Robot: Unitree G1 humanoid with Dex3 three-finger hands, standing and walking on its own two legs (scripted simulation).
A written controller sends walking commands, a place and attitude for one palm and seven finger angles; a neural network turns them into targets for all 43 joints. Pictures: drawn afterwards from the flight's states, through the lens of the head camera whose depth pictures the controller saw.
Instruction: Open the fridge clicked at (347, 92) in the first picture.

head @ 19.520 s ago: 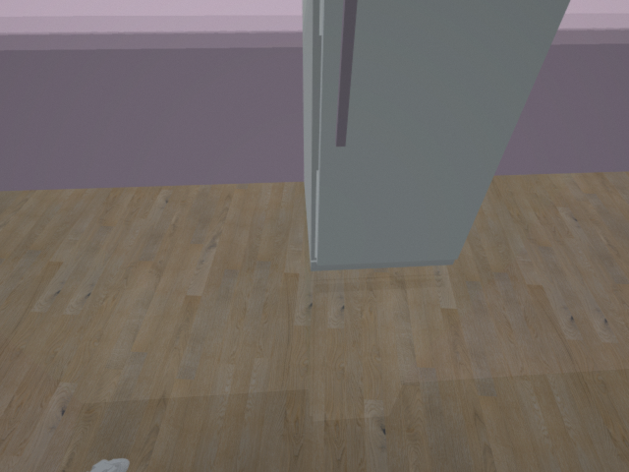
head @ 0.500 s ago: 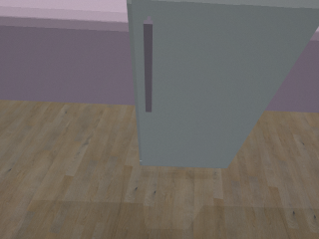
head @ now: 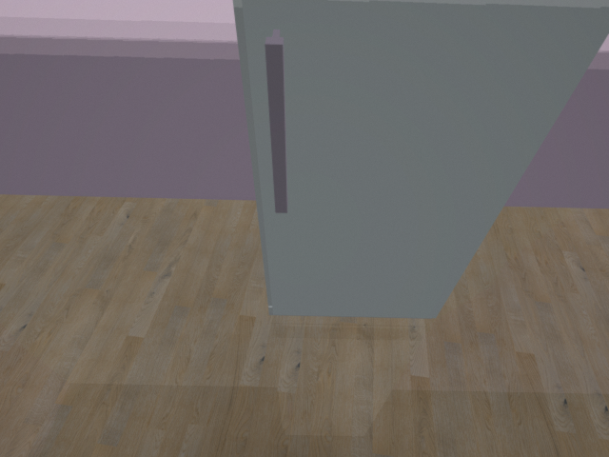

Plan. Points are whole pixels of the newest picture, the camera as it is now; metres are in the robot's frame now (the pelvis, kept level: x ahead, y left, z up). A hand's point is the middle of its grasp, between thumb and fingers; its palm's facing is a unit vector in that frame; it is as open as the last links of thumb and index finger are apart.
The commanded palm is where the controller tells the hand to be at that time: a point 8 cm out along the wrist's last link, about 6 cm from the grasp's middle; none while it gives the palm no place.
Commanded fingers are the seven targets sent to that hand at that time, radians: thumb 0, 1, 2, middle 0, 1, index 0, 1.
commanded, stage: look again from close up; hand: left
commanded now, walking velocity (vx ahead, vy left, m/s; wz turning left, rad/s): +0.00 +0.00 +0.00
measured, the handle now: (279, 134) +0.64 +0.08 +0.07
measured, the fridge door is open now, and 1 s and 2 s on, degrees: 0 0 0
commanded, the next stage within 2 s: shuffle to correct the standing spot in 0.40 s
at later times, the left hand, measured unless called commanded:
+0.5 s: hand out of the picture -0.01 +0.14 -0.18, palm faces +0.04 -0.99 -0.15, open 7.3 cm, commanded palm none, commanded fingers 0.00 0.90 0.90 -0.20 -0.30 -0.20 -0.30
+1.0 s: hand out of the picture +0.00 +0.09 -0.18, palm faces +0.13 -0.98 -0.16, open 7.3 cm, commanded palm none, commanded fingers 0.00 0.90 0.90 -0.20 -0.30 -0.20 -0.30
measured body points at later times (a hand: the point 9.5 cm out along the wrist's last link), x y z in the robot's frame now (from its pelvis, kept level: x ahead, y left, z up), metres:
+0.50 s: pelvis +0.01 -0.01 +0.00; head +0.02 -0.01 +0.45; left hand -0.01 +0.19 -0.16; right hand -0.01 -0.22 -0.16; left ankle +0.03 +0.08 -0.74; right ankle -0.02 -0.13 -0.74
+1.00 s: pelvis +0.09 -0.05 -0.01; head +0.12 -0.05 +0.44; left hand -0.01 +0.14 -0.17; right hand +0.09 -0.27 -0.17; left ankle +0.08 +0.07 -0.71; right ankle -0.02 -0.13 -0.74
